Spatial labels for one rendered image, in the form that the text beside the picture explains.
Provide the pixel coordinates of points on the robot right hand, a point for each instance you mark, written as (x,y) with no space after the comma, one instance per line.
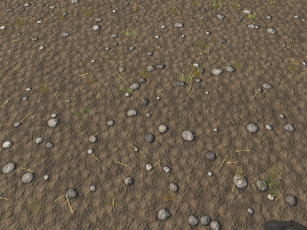
(283,225)

